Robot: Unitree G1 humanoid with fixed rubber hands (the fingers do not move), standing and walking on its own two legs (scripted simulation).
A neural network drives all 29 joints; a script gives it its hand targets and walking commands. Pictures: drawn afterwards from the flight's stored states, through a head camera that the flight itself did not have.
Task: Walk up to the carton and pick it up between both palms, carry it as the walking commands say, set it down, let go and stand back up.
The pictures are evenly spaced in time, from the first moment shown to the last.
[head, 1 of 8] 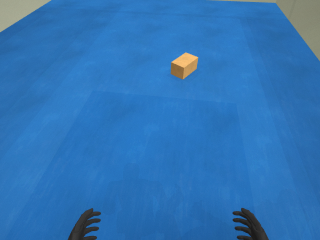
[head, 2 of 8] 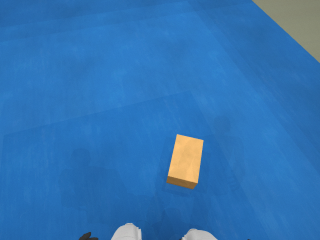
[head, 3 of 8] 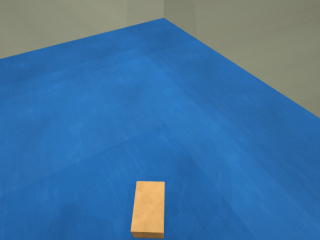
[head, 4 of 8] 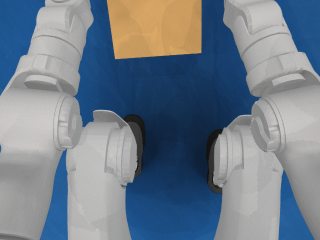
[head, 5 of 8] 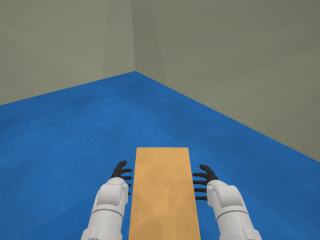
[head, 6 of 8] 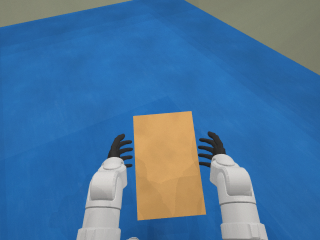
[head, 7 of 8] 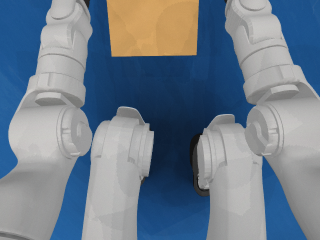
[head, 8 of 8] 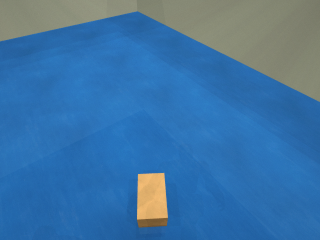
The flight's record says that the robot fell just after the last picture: no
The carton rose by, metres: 0.72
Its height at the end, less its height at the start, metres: +0.00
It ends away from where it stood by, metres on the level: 0.75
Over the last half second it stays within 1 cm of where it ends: yes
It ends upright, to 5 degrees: yes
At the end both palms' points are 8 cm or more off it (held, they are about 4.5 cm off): yes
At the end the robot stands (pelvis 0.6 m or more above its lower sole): yes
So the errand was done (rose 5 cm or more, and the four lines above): yes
